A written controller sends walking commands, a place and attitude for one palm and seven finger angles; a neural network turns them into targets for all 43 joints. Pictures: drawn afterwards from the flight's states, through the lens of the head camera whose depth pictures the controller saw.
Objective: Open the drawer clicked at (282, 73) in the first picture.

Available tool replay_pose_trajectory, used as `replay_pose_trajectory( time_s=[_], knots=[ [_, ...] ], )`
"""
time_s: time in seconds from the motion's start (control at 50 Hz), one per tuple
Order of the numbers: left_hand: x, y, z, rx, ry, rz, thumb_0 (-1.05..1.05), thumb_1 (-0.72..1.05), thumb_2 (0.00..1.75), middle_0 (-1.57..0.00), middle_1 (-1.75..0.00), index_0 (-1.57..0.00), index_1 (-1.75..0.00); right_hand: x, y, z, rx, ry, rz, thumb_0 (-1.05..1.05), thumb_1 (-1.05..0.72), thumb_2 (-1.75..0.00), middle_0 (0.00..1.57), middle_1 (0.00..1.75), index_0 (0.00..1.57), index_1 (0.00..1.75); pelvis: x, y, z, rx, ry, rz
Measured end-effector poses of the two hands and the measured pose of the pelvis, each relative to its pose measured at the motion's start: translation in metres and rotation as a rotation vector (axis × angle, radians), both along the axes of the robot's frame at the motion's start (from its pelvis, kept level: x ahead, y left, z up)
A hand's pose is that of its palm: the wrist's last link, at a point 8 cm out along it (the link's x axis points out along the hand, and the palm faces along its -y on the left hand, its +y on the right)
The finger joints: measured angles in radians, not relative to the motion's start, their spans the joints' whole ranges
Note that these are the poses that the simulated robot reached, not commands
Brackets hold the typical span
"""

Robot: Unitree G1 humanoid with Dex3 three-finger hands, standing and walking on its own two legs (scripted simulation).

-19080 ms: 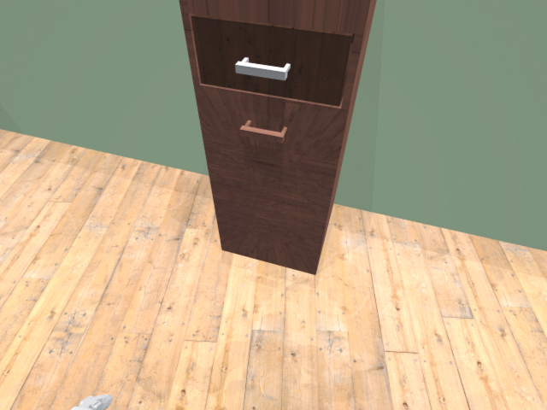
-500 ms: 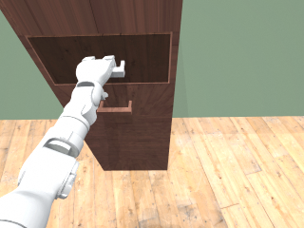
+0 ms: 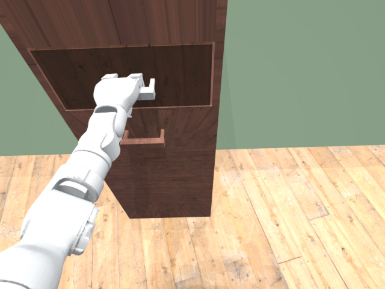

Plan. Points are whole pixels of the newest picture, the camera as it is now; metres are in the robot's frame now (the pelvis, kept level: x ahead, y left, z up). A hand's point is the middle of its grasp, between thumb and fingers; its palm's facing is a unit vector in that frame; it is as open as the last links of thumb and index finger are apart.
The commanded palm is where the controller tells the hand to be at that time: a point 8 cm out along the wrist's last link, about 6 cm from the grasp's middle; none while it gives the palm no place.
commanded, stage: pull the drawer open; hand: left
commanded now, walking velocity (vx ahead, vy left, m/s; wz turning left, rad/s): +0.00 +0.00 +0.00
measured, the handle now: (128, 88) +0.53 +0.13 +0.13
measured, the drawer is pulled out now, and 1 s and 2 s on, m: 0.00 0.03 0.10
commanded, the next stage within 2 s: none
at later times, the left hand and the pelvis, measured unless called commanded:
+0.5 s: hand (124, 116) +0.47 +0.14 +0.11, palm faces +0.00 -0.04 -1.00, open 5.5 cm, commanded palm +0.44 +0.15 +0.16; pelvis +0.02 +0.00 +0.00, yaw +1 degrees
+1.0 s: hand (123, 120) +0.45 +0.14 +0.11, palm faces +0.03 -0.09 -1.00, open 5.5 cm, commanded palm +0.39 +0.15 +0.16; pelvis +0.01 +0.00 +0.00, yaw -1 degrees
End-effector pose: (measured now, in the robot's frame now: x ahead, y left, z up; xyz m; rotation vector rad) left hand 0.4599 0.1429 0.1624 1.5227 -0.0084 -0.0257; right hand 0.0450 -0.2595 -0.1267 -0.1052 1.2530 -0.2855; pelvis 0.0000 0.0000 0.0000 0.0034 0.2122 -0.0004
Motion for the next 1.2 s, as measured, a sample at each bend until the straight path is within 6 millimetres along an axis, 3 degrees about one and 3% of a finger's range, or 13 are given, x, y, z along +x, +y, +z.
replay_pose_trajectory(
  time_s=[0.18, 0.34, 0.52, 0.64, 0.88, 0.98, 1.08, 1.2],
  knots=[
    [-0.007, 0.002, -0.002, -0.030, -0.027, -0.019, 0.01, 0.76, 0.80, -0.27, -1.35, -0.38, -1.34, 0.023, 0.003, 0.003, 0.023, -0.037, 0.006, 0.01, -0.90, -0.90, 0.20, 0.30, 0.20, 0.30, 0.011, 0.002, 0.002, 0.001, -0.008, -0.020],
    [-0.019, 0.002, -0.004, -0.040, -0.052, -0.019, 0.01, 0.77, 0.80, -0.25, -1.35, -0.37, -1.33, 0.070, 0.007, 0.007, 0.047, -0.096, 0.052, 0.01, -0.90, -0.90, 0.20, 0.30, 0.20, 0.30, 0.023, 0.004, 0.004, 0.003, -0.020, -0.016],
    [-0.013, 0.000, -0.001, 0.006, -0.002, 0.016, 0.00, 0.74, 0.83, -0.33, -1.35, -0.39, -1.34, 0.110, 0.016, 0.008, 0.039, -0.138, 0.129, 0.01, -0.90, -0.90, 0.20, 0.30, 0.20, 0.30, 0.021, 0.001, 0.003, 0.007, -0.022, 0.021],
    [-0.012, 0.001, 0.002, -0.001, 0.028, 0.014, 0.00, 0.73, 0.81, -0.35, -1.35, -0.41, -1.35, 0.104, 0.017, 0.006, 0.040, -0.141, 0.133, 0.00, -0.90, -0.90, 0.20, 0.30, 0.20, 0.30, 0.016, -0.002, 0.001, 0.008, -0.027, 0.026],
    [-0.016, 0.003, -0.001, -0.015, -0.007, -0.012, 0.00, 0.75, 0.81, -0.30, -1.35, -0.39, -1.35, 0.037, -0.002, -0.001, 0.020, -0.030, 0.050, 0.01, -0.90, -0.90, 0.20, 0.30, 0.20, 0.30, 0.007, -0.006, 0.000, 0.007, -0.019, 0.005],
    [-0.025, 0.003, -0.003, -0.038, -0.037, -0.014, 0.01, 0.76, 0.80, -0.26, -1.35, -0.38, -1.35, 0.022, -0.006, -0.002, 0.032, -0.007, 0.014, 0.01, -0.90, -0.90, 0.20, 0.30, 0.20, 0.30, 0.010, -0.005, 0.002, 0.007, -0.023, -0.015],
    [-0.043, 0.004, -0.005, -0.062, -0.065, -0.019, 0.02, 0.77, 0.80, -0.23, -1.35, -0.37, -1.33, 0.037, -0.004, 0.003, 0.053, -0.047, 0.010, 0.01, -0.91, -0.90, 0.20, 0.30, 0.20, 0.30, 0.016, -0.003, 0.004, 0.006, -0.039, -0.026],
    [-0.063, 0.004, -0.006, -0.063, -0.082, -0.020, 0.02, 0.77, 0.81, -0.23, -1.35, -0.37, -1.31, 0.089, 0.005, 0.012, 0.064, -0.158, 0.076, 0.01, -0.91, -0.90, 0.20, 0.30, 0.19, 0.30, 0.020, 0.000, 0.004, 0.002, -0.060, -0.015]
  ],
)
